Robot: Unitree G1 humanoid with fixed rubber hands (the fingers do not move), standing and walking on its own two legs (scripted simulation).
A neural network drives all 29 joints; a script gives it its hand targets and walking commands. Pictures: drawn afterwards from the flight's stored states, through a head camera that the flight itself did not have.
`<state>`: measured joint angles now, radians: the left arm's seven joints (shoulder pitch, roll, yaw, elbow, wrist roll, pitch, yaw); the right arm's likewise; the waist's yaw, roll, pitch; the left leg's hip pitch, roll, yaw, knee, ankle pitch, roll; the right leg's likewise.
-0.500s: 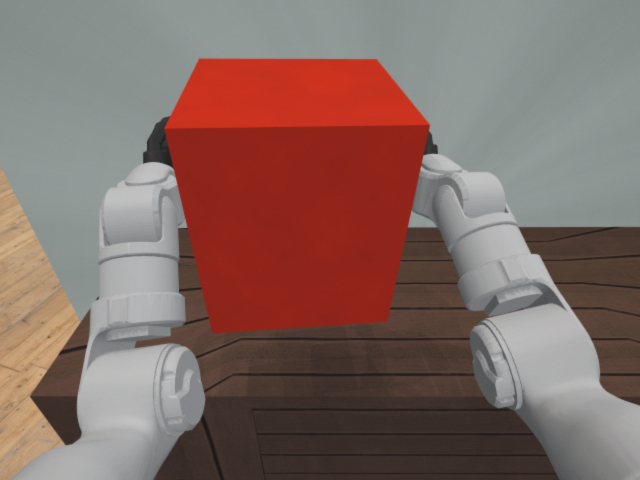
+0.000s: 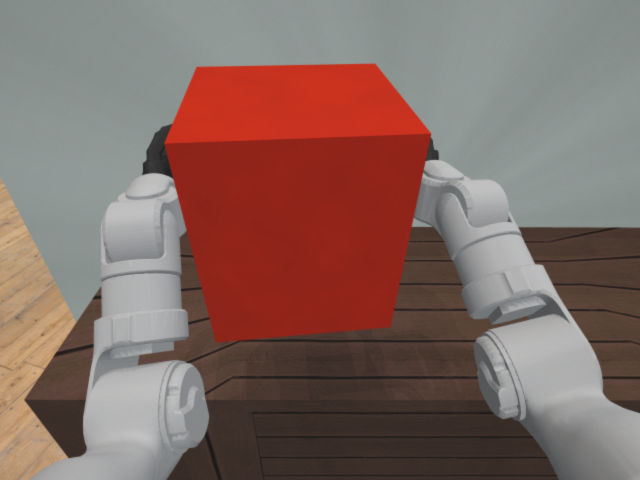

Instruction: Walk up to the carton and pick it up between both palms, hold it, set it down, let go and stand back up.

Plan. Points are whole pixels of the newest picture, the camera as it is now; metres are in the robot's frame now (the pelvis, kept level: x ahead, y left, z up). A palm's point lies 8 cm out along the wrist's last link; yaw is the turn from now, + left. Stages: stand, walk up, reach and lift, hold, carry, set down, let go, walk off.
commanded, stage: hold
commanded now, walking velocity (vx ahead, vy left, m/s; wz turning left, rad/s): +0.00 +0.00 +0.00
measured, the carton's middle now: (296, 201) +0.36 +0.00 +0.25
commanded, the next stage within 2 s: set down in 0.84 s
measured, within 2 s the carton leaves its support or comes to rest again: neither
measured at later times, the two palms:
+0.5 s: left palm (159, 182) +0.36 +0.15 +0.28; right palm (426, 174) +0.36 -0.15 +0.28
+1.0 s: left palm (158, 181) +0.37 +0.16 +0.28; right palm (416, 175) +0.37 -0.14 +0.27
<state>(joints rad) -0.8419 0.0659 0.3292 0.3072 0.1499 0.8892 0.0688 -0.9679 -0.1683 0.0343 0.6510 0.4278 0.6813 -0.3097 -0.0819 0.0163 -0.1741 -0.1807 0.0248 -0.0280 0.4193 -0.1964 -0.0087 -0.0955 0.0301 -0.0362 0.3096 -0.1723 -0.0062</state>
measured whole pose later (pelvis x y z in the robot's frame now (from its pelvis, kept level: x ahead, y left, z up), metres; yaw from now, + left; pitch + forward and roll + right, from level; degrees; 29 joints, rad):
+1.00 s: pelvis -0.01 +0.00 +0.00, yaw +1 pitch -3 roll -2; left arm -0.91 0.10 0.34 0.43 0.15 0.79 0.06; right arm -1.01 -0.14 -0.02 0.74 0.37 0.59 -0.29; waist -0.09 0.01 -0.15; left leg -0.19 0.02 -0.04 0.41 -0.17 -0.01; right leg -0.10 0.03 -0.05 0.31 -0.16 -0.01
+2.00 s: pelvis +0.00 +0.00 +0.00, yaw +1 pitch -6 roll -1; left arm -0.82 0.03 0.34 0.59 0.24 0.45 0.04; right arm -0.80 -0.01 -0.20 0.84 0.05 0.20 -0.15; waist -0.04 -0.04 0.00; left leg -0.09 0.01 -0.04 0.36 -0.17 -0.01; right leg -0.01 0.01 -0.04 0.29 -0.17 0.00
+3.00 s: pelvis +0.02 +0.00 +0.00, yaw +0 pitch +1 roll -1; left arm -0.76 0.02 0.32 0.80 0.18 0.20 0.07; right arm -0.73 0.02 -0.30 0.89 -0.08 0.07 -0.13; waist -0.01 -0.01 -0.06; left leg -0.21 0.01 -0.02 0.36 -0.18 -0.01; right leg -0.13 0.02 -0.03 0.27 -0.17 0.00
